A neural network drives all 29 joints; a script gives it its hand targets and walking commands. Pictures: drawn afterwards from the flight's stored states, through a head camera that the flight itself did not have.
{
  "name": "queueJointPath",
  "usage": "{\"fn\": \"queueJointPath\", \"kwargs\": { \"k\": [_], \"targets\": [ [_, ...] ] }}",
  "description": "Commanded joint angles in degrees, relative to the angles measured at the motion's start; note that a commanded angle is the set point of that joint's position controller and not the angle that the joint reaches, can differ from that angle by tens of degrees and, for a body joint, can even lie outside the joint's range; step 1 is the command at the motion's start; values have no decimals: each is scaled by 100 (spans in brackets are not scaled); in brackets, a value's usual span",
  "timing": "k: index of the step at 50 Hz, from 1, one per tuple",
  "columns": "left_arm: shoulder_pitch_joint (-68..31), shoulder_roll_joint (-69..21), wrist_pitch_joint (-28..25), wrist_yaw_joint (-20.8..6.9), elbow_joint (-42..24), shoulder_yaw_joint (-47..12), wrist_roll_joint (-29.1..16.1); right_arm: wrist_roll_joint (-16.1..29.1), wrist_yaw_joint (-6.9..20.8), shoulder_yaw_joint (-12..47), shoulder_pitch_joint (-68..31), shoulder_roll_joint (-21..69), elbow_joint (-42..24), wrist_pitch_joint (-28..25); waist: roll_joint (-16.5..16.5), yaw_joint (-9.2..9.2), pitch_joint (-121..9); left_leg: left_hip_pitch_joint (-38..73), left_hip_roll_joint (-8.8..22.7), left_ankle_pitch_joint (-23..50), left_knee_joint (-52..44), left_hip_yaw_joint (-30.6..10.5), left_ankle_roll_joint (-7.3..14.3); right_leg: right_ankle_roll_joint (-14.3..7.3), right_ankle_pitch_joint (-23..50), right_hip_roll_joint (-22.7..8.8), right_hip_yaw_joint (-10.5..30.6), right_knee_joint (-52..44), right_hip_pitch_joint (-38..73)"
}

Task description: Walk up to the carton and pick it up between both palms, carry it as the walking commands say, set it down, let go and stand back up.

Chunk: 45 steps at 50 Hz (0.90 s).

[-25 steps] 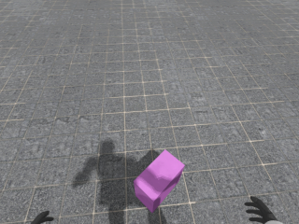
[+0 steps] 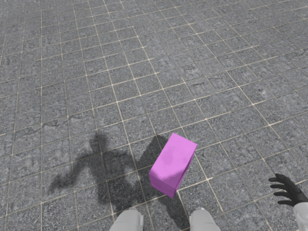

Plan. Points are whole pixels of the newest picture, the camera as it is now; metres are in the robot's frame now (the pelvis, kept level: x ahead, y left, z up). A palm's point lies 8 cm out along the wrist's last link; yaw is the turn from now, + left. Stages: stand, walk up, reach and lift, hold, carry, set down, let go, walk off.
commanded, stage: walk up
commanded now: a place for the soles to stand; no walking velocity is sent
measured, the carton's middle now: (172, 166) +0.46 -0.06 -0.60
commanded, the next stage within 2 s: none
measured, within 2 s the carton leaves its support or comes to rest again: neither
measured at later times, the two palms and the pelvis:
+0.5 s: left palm out of the picture +0.22 +0.51 -0.05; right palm out of the picture +0.04 -0.19 -0.10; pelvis +0.04 +0.17 -0.02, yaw -16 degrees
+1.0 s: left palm (25, 156) +0.32 +0.43 -0.07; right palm out of the picture -0.02 -0.15 -0.06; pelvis +0.06 +0.19 +0.00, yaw -30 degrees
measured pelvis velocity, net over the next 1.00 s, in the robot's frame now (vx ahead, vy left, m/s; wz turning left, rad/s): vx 0.06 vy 0.19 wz -0.52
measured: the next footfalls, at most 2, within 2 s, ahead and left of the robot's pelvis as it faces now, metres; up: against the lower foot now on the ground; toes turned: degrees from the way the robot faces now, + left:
right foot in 0.16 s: +0.10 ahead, -0.08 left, +0.00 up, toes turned -10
left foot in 0.42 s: +0.18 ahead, +0.28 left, +0.00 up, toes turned -33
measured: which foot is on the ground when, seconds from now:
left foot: down 0.00-0.16, up 0.18-0.40, down 0.42-1.00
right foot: up 0.00-0.14, down 0.16-0.42, up 0.44-0.76, down 0.78-1.00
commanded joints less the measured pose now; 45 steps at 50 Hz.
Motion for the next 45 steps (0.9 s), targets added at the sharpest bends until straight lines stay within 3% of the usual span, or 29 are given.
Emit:
{"fn": "queueJointPath", "kwargs": {
  "k": [1,4,6,7,8,9,10,11,12,14,17,19,20,21,22,23,25,26,28,31,33,35,37,39,40,41,42,43,45],
  "targets": [
    [-15,924,-49,39,-345,147,-97,-12,-131,-275,453,-1365,-497,-98,765,-632,-826,1181,1725,-1474,-2752,-2304,1630,-139,-543,131,-1079,1568,-1560],
    [994,867,-163,-111,26,224,-194,-64,-196,-210,225,-1070,-638,-64,1000,-184,-706,520,1115,-81,-1892,-900,1460,-59,183,116,-1395,384,-208],
    [1627,668,-216,-102,175,261,-202,-38,-185,-139,-84,-861,-783,-5,781,254,-795,-320,933,571,-910,-267,1314,-203,815,236,-1387,-1128,1333],
    [1843,725,-245,-54,182,324,-157,-26,-190,-79,81,-618,-833,26,280,373,-911,-805,762,256,-43,-17,1089,-227,973,145,-987,-1696,2054],
    [1896,1115,-295,41,-29,437,-32,39,-197,10,384,-321,-947,32,-1000,508,-942,-1575,314,-204,1359,260,623,-658,237,-776,923,-2604,2422],
    [1273,1627,-333,112,-417,502,41,34,-214,59,549,-228,-1028,79,-1238,190,-948,-2187,60,-1275,2353,-167,238,-1338,203,-2261,3345,-3328,1942],
    [946,1725,-262,148,-518,510,15,53,-259,-86,476,-819,-1029,143,-551,151,-981,-1816,321,-1665,2883,-634,154,-1839,413,-2393,3228,-3116,1297],
    [712,1531,-260,170,-538,441,20,107,-231,-147,493,-916,-933,160,-275,38,-862,-1684,409,-1284,3114,-639,154,-1845,241,-2084,2779,-2921,1025],
    [542,1398,-255,158,-552,370,-22,101,-204,-160,591,-867,-882,158,-336,-47,-714,-1619,517,-936,3145,-626,135,-1668,-8,-1769,2312,-2767,746],
    [208,1253,-228,58,-679,286,-17,118,-154,-162,993,-868,-665,120,-1158,-145,-588,-1135,376,-483,2895,-410,120,-1335,-137,-1143,1472,-2613,126],
    [22,1247,-142,-107,-777,297,124,238,-125,-104,1119,-746,-396,53,-1816,-147,-496,-321,29,-1104,1625,219,135,-1221,-865,-629,891,-2401,-490],
    [-287,1232,-49,-218,-854,264,130,290,-187,-96,1412,-661,-168,-43,-1830,-280,-591,620,-163,-1160,553,702,187,-1059,-698,-394,618,-2072,-810],
    [-359,1063,25,-252,-836,217,111,305,-242,-134,1861,-674,55,-106,-1301,-516,-711,1261,-313,-917,-172,800,195,-829,-657,-131,249,-1323,-1055],
    [-322,625,78,-252,-855,106,64,235,-315,-178,2193,-899,159,-197,-115,-757,-473,1225,-25,-1501,-1288,-67,309,-582,-633,440,-105,111,-1491],
    [-299,230,62,-201,-1044,11,-54,207,-390,-246,1739,-1590,-68,-311,1586,-550,-261,881,1755,-2416,-2855,-3175,844,-191,-745,1052,-463,1490,-2406],
    [-625,576,56,-174,-945,80,-93,224,-443,-217,1322,-1616,-189,-390,353,-535,-74,233,2179,-2103,-3194,-3809,1118,-86,-349,720,190,1865,-2059],
    [-201,720,46,-318,-547,172,-120,277,-525,-73,714,-1375,-152,-493,22,-28,11,218,1909,-1931,-2539,-2912,1362,0,85,375,-232,1940,-1620],
    [-78,703,50,-404,-481,181,-91,301,-546,-39,721,-1259,-115,-544,204,6,-34,270,1721,-1788,-2326,-2374,1296,-31,189,336,-389,1740,-1373],
    [-195,529,113,-614,-474,178,-102,273,-564,10,999,-1187,39,-620,580,-144,-105,474,1592,-1028,-2179,-1758,1247,-58,132,422,-505,1207,-1063],
    [-592,353,197,-764,-716,140,-81,322,-663,19,1471,-1257,187,-731,667,-340,-277,1247,1781,714,-1941,-1369,1332,-59,-94,467,-549,565,-1012],
    [-661,260,226,-802,-789,114,-57,363,-719,40,1609,-1243,199,-763,748,-351,-514,1625,1874,2117,-1700,-1085,1338,-94,-114,476,-723,229,-766],
    [-688,176,249,-839,-826,100,-63,382,-755,60,1666,-1241,179,-760,869,-340,-678,1744,1873,2731,-1540,-818,1290,-154,-79,512,-952,-185,-442],
    [-571,88,253,-868,-775,98,-62,392,-767,84,1617,-1233,139,-734,869,-231,-781,1566,1729,2601,-1311,-442,1130,-245,283,620,-1133,-1023,168],
    [-135,199,197,-840,-603,170,-3,433,-754,170,1550,-1051,63,-714,508,45,-998,697,1467,2398,-647,190,681,-452,1176,664,-1051,-2123,1685],
    [219,523,140,-804,-546,270,57,466,-764,250,1541,-785,-7,-737,-375,233,-1196,-144,1142,2160,422,516,365,-764,1337,7,262,-2410,2562],
    [32,870,107,-763,-682,317,-10,566,-782,363,1206,-562,-118,-733,-1161,262,-1210,-897,293,461,941,742,73,-1654,2125,-1018,2082,-2480,2430],
    [-103,663,102,-781,-698,239,-70,566,-828,329,1025,-679,-37,-701,-887,203,-1091,-914,335,-1741,1133,400,94,-1920,3274,-1191,1946,-2371,2283],
    [-222,670,108,-759,-723,202,-110,548,-827,342,1209,-671,82,-724,-749,76,-1089,-721,364,-1969,983,306,147,-1866,3502,-1145,1720,-2140,2022],
    [-594,584,155,-730,-798,108,-133,531,-851,312,1496,-676,306,-788,-947,-159,-976,31,241,-1137,-20,514,213,-1423,3884,-745,1093,-1893,1442]
  ]
}}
